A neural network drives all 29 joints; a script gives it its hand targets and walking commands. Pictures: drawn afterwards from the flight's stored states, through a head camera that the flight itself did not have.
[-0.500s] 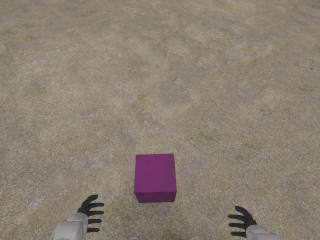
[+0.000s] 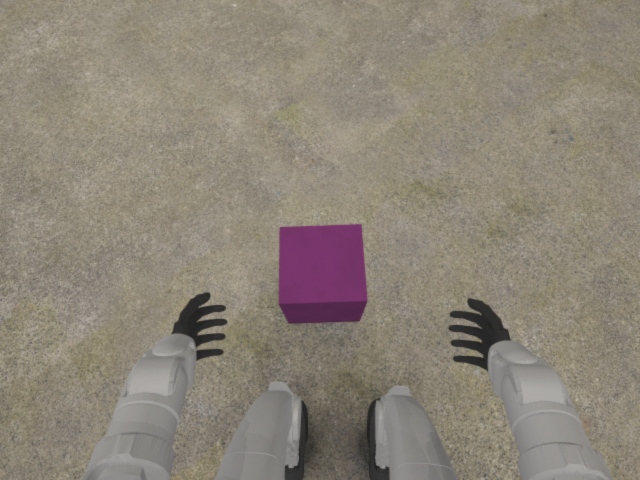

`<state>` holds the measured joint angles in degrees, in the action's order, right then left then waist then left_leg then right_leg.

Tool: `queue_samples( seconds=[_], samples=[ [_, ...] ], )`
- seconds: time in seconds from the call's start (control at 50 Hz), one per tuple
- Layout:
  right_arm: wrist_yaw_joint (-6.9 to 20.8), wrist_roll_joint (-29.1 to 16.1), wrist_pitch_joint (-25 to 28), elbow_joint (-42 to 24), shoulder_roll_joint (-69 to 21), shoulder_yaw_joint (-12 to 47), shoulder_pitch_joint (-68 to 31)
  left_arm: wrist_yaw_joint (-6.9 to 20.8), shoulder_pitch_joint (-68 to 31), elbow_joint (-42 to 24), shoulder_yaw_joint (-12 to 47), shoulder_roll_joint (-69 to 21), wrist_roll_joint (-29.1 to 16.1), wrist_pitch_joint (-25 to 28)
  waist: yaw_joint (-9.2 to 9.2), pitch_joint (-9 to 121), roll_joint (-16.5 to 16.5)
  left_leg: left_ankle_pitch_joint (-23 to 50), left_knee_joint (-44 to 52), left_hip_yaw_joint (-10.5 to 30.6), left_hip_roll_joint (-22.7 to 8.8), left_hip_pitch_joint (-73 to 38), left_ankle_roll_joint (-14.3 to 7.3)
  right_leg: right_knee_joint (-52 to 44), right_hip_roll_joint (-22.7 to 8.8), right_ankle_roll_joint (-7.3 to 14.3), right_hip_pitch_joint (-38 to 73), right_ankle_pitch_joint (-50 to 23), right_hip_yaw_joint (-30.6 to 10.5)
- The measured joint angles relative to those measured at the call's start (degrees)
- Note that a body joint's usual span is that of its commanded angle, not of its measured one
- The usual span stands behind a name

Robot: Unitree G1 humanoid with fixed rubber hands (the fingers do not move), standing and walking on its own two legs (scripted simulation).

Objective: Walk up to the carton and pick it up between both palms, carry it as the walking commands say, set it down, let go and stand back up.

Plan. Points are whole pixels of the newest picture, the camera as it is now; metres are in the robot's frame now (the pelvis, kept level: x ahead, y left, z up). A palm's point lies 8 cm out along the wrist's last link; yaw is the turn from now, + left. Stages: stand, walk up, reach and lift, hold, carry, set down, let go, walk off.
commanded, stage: reach and lift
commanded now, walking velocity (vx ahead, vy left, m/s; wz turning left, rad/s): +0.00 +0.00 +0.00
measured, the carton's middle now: (322, 277) +0.51 +0.05 -0.58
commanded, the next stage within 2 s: none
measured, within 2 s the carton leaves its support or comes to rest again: neither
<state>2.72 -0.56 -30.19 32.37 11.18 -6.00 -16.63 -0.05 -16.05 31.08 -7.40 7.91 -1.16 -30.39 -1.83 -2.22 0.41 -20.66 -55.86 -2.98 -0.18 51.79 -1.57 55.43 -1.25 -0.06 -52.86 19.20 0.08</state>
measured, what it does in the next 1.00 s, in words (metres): stands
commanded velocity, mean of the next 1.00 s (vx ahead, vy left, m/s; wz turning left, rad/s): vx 0.00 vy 0.00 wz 0.00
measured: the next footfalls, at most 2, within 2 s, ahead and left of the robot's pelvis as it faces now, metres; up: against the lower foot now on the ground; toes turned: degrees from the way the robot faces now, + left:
none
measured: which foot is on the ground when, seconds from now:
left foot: down 0.00-1.00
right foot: down 0.00-1.00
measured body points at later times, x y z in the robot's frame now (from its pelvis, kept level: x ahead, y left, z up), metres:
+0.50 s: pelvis +0.00 -0.01 -0.02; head +0.25 -0.02 +0.35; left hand +0.43 +0.20 -0.13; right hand +0.46 -0.20 -0.14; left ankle +0.06 +0.10 -0.67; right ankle +0.07 -0.13 -0.67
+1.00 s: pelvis +0.00 -0.01 -0.05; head +0.33 -0.01 +0.26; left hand +0.54 +0.22 -0.15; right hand +0.57 -0.17 -0.16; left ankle +0.06 +0.10 -0.67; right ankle +0.07 -0.13 -0.67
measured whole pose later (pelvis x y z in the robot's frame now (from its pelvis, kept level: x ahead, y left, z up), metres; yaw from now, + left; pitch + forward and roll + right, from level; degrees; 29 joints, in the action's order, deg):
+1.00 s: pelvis +0.00 -0.01 -0.05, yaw +1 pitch +49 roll +0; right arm -2.2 3.8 -11.3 54.3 15.9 -18.5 -73.8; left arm -0.8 -70.2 51.1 -22.5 14.1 2.2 -9.8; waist -3.2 3.9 0.0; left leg -16.9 -59.0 -1.6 -0.5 91.4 -0.5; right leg 58.3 -0.7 0.3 -92.0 15.6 1.0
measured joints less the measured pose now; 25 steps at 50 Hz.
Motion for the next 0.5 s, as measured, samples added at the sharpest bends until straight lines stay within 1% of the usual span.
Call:
queue_samples(
  seconds=[0.08, 0.14, 0.2, 0.28, 0.34, 0.38, 0.5],
  samples=[
    [-0.1, 1.3, -0.9, 3.3, 1.2, -1.8, -10.0, -1.9, -7.8, 0.8, -1.1, 1.0, -0.9, -1.2, -0.14, -2.0, 0.8, 0.4, -1.9, -0.2, 0.1, 3.0, -0.1, 1.8, -0.1, -0.2, -2.9, -0.5, -0.2],
    [-0.2, 1.6, -1.3, 6.9, 2.6, -2.7, -16.6, -3.0, -13.4, 3.0, -1.9, 1.6, -1.6, -1.8, -0.31, -2.6, 1.0, 0.7, -2.4, -0.4, 0.3, 4.8, -0.2, 2.6, -0.3, -0.2, -5.0, -0.7, -0.6],
    [-0.5, 1.5, -0.4, 9.8, 3.0, -3.0, -21.5, -3.6, -17.8, 5.3, -3.4, 1.6, -2.0, -0.9, -0.43, -1.8, 0.8, 1.2, -2.3, -0.7, 0.4, 7.4, -0.3, 2.9, -0.4, -0.5, -7.8, -1.1, -0.9],
    [-0.9, 2.2, 2.5, 13.6, 2.5, -4.0, -25.7, -3.9, -22.1, 8.8, -4.5, 1.1, -1.7, 2.0, -0.25, -0.5, 0.5, 1.8, -2.1, -0.4, 0.4, 11.1, 0.1, 2.8, -0.4, -0.3, -11.5, -1.5, -0.5],
    [-1.3, 2.4, 5.4, 13.2, 2.2, -5.6, -27.7, -4.2, -24.7, 9.4, -4.9, 0.5, -1.2, 4.9, -0.23, 0.2, 0.6, 1.9, -2.2, 0.0, 0.3, 14.2, 0.3, 2.8, -0.3, -0.1, -14.4, -1.5, -0.1],
    [-2.1, 3.0, 7.3, 14.2, 2.3, -6.0, -29.8, -4.6, -26.8, 10.5, -5.5, 0.2, -0.7, 7.0, -0.36, 0.8, 0.4, 2.0, -2.2, 0.1, 0.2, 16.2, 0.5, 2.9, -0.2, 0.0, -16.5, -1.6, -0.1],
    [-4.3, 1.2, 12.1, 16.1, 2.4, -5.4, -34.2, -3.7, -31.6, 15.0, -8.7, 1.7, 0.4, 13.5, -0.45, 3.0, -0.1, 2.2, -1.6, 0.2, -0.3, 21.5, 1.0, 2.4, 0.4, 0.4, -22.0, -1.9, 0.0]
  ],
)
